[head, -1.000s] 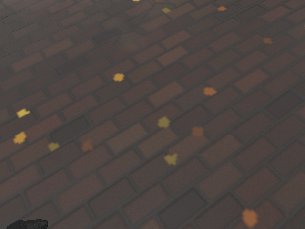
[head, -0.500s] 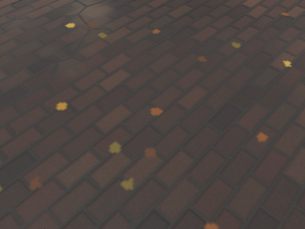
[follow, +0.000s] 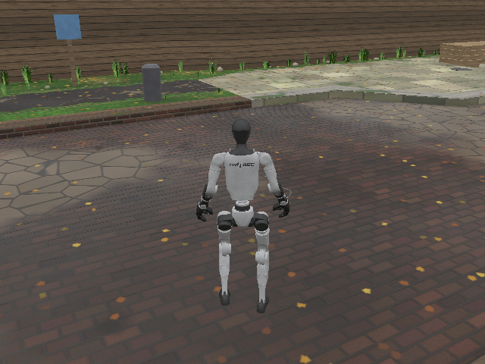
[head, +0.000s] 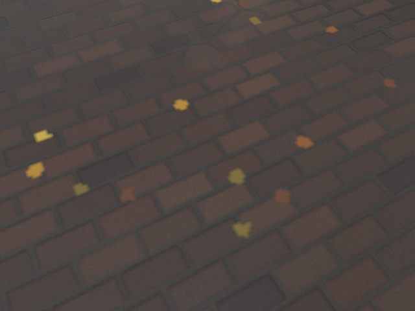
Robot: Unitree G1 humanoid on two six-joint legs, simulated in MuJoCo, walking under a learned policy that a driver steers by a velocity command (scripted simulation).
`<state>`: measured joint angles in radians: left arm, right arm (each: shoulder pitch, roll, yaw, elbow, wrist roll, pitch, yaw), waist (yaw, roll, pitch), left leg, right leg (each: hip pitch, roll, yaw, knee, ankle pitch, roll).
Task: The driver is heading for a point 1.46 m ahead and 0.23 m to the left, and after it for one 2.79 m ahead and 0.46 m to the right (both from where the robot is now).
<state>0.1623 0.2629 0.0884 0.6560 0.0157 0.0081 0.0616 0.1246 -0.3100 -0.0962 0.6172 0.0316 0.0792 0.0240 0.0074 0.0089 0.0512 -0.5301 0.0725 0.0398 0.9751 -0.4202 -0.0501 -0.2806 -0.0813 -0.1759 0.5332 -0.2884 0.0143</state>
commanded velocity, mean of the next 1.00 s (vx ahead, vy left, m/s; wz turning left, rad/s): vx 0.00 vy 0.00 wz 0.40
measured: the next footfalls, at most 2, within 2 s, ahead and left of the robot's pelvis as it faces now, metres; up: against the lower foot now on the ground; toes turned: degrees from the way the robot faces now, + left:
left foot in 0.08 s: +0.04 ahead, +0.13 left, +0.00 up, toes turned +10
right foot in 0.54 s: +0.16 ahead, -0.04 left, +0.00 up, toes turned +37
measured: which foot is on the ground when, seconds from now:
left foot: up 0.00-0.06, down 0.08-0.54, up 0.56-0.82, down 0.84-1.00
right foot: down 0.00-0.08, up 0.10-0.52, down 0.54-0.86, up 0.88-1.00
